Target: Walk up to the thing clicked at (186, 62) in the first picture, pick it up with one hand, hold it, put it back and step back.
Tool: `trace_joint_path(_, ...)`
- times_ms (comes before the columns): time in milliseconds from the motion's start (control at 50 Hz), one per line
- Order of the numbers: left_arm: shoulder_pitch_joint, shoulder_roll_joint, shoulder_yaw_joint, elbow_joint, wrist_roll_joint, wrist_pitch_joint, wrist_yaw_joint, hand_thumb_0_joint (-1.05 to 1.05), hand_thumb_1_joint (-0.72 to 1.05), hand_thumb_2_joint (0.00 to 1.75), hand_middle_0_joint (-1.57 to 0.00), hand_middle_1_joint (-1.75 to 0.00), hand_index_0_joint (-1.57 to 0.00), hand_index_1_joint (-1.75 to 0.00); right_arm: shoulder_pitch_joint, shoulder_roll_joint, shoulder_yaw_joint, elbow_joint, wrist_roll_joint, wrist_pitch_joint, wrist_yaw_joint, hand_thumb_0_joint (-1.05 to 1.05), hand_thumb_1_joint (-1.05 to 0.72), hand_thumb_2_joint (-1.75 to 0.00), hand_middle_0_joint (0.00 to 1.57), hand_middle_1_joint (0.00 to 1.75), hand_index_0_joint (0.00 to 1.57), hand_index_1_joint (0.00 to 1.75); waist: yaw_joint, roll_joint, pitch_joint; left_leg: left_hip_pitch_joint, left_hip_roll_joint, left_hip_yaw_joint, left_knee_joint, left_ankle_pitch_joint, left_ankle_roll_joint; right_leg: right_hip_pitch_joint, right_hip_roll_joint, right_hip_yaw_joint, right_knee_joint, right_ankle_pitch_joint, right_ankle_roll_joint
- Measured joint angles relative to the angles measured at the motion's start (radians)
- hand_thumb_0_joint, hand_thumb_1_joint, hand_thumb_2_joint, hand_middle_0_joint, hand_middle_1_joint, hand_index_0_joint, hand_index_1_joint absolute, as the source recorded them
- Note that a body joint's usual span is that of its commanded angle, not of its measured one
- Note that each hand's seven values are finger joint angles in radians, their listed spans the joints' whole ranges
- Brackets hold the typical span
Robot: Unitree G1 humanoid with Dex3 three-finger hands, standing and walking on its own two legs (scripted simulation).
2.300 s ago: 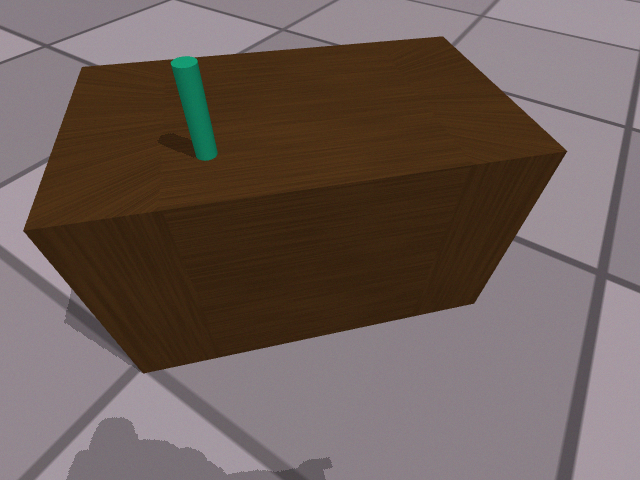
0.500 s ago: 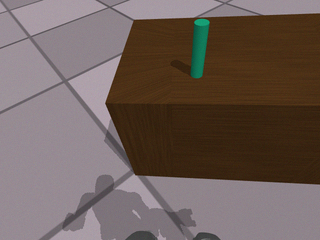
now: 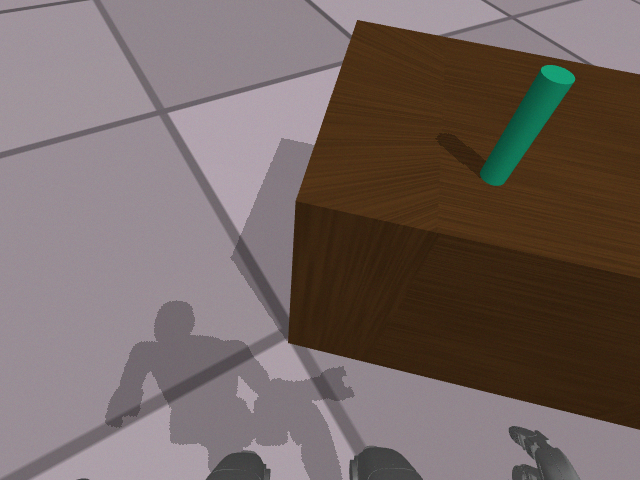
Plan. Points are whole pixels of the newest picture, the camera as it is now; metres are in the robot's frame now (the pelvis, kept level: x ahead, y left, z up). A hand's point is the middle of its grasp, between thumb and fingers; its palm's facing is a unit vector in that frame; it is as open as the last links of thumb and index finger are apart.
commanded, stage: walk up
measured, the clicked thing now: (520, 132) +0.63 -0.33 +0.06
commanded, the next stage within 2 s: stand in 1.50 s
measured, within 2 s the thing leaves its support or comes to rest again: neither
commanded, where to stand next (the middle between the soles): +0.03 -0.05 m, yaw -2 degrees
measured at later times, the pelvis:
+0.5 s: pelvis -0.03 -0.04 +0.00, yaw -1 degrees
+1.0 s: pelvis -0.03 -0.03 +0.03, yaw -1 degrees
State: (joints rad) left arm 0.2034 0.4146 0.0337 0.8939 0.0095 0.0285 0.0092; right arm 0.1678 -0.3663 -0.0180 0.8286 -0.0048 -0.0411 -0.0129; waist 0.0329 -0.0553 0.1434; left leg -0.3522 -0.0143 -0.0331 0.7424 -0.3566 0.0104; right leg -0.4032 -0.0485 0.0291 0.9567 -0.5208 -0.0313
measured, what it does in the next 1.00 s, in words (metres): steps on the spot: right foot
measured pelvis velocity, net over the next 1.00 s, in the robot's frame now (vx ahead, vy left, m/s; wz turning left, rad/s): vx -0.03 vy -0.03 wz -0.02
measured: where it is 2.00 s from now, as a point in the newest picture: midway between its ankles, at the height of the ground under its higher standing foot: outside the picture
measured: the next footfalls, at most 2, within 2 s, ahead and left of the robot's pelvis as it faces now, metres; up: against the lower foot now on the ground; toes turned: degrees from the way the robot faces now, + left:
right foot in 0.16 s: +0.03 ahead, -0.15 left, +0.00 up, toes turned -2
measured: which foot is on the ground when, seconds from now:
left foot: down 0.00-1.00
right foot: up 0.00-0.14, down 0.16-1.00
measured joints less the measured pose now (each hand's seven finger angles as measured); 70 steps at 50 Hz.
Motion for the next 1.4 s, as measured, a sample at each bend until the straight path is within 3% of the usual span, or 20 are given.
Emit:
trace_joint_path(140, -0.037, -0.013, 0.01, -0.015, 0.012, 0.01, -0.024, 0.01, 0.9, 0.9, -0.2, -0.3, -0.2, -0.3, -0.008, -0.022, -0.003, -0.018, 0.0, 0.005, -0.023, 0.0, -0.9, -0.9, 0.21, 0.3, 0.2, 0.31, -0.014, 0.019, 0.006, -0.034, 0.032, 0.005, 0.047, -0.018, -0.021, 0.047, 0.016, -0.031, -0.128, 0.044, -0.012)
trace_joint_path(180, -0.048, -0.021, 0.016, -0.013, 0.018, -0.001, -0.025, 0.01, 0.9, 0.9, -0.2, -0.3, -0.2, -0.3, -0.01, -0.039, -0.006, -0.008, 0.005, 0.015, -0.025, 0.0, -0.9, -0.9, 0.21, 0.3, 0.2, 0.31, -0.02, 0.051, 0.013, -0.047, 0.056, -0.013, 0.079, -0.03, -0.033, 0.074, 0.036, -0.049, -0.186, 0.122, 0.016)
trace_joint_path(200, -0.051, -0.024, 0.015, -0.015, 0.02, -0.005, -0.027, 0.01, 0.9, 0.9, -0.2, -0.3, -0.2, -0.3, -0.011, -0.043, -0.01, 0.002, 0.009, 0.022, -0.027, 0.0, -0.9, -0.9, 0.21, 0.3, 0.2, 0.31, -0.026, 0.062, 0.013, -0.054, 0.059, -0.025, 0.09, -0.024, -0.023, 0.075, 0.041, -0.059, -0.184, 0.121, 0.024)
trace_joint_path(280, -0.056, -0.029, 0.005, -0.026, 0.024, -0.013, -0.032, 0.01, 0.9, 0.9, -0.2, -0.3, -0.2, -0.3, -0.004, -0.055, -0.017, 0.047, 0.013, 0.035, -0.026, 0.0, -0.9, -0.9, 0.21, 0.3, 0.2, 0.3, -0.03, 0.048, 0.003, -0.047, 0.014, 0.001, 0.146, -0.165, 0.006, 0.07, 0.01, -0.049, -0.17, 0.111, 0.023)
trace_joint_path(320, -0.057, -0.034, -0.002, -0.03, 0.025, -0.016, -0.03, 0.01, 0.9, 0.9, -0.21, -0.3, -0.21, -0.3, 0.005, -0.062, -0.019, 0.064, 0.013, 0.028, -0.022, 0.0, -0.9, -0.9, 0.21, 0.3, 0.2, 0.3, -0.034, 0.05, -0.004, -0.01, 0.008, 0.027, 0.078, -0.125, 0.01, 0.068, 0.004, -0.047, -0.173, 0.117, 0.029)
trace_joint_path(360, -0.065, -0.028, -0.007, -0.029, 0.02, -0.012, -0.029, 0.01, 0.9, 0.9, -0.21, -0.3, -0.21, -0.3, 0.012, -0.056, -0.021, 0.082, 0.005, 0.015, -0.018, 0.0, -0.9, -0.9, 0.21, 0.3, 0.2, 0.3, -0.037, 0.037, -0.003, 0.026, -0.001, 0.041, -0.013, 0.007, 0.002, 0.062, -0.006, -0.041, -0.164, 0.117, 0.037)
trace_joint_path(420, -0.077, -0.023, -0.006, -0.011, 0.008, 0.0, -0.028, 0.01, 0.9, 0.9, -0.2, -0.3, -0.21, -0.3, 0.027, -0.04, -0.009, 0.102, -0.007, 0.003, -0.006, 0.0, -0.9, -0.9, 0.21, 0.3, 0.2, 0.3, -0.035, 0.028, -0.01, 0.03, 0.009, 0.046, -0.023, 0.013, -0.008, 0.065, 0.01, -0.029, -0.176, 0.104, 0.02)
trace_joint_path(500, -0.078, -0.022, -0.001, 0.021, 0.007, -0.01, -0.033, 0.01, 0.9, 0.9, -0.2, -0.3, -0.2, -0.3, 0.033, -0.021, 0.007, 0.137, -0.009, 0.012, 0.003, 0.0, -0.9, -0.9, 0.21, 0.3, 0.2, 0.3, -0.041, 0.041, -0.025, 0.04, 0.041, 0.023, -0.041, 0.024, -0.026, 0.103, 0.04, -0.055, -0.254, 0.181, 0.018)
trace_joint_path(740, -0.081, -0.068, -0.023, 0.129, 0.002, -0.014, -0.043, 0.01, 0.9, 0.9, -0.2, -0.3, -0.2, -0.3, 0.004, -0.006, 0.018, 0.226, -0.006, 0.008, 0.016, 0.0, -0.9, -0.9, 0.21, 0.3, 0.2, 0.3, -0.038, 0.046, -0.071, 0.135, 0.032, 0.026, -0.252, 0.136, -0.032, 0.185, 0.035, -0.05, -0.439, 0.273, 0.022)
trace_joint_path(1400, -0.091, -0.066, -0.018, 0.259, 0.001, -0.019, -0.031, 0.01, 0.91, 0.9, -0.2, -0.3, -0.2, -0.3, -0.088, 0.02, 0.013, 0.311, -0.005, 0.01, 0.013, 0.0, -0.9, -0.9, 0.21, 0.3, 0.2, 0.3, -0.021, 0.044, -0.089, 0.219, 0.023, 0.041, -0.411, 0.199, -0.016, 0.277, 0.027, -0.037, -0.623, 0.355, 0.046)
